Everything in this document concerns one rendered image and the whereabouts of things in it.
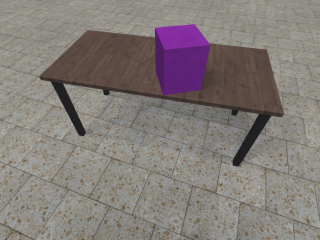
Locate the table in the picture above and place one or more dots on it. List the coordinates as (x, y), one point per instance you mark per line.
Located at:
(235, 78)

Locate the carton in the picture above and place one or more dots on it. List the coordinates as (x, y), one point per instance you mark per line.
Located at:
(181, 54)

